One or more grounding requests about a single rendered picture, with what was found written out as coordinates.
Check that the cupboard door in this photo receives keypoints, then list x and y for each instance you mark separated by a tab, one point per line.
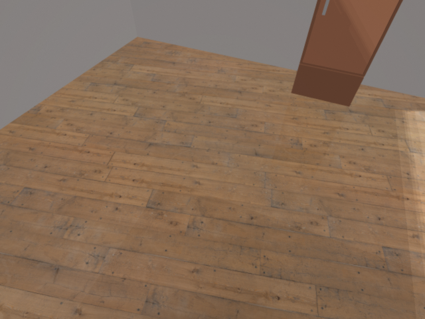
346	37

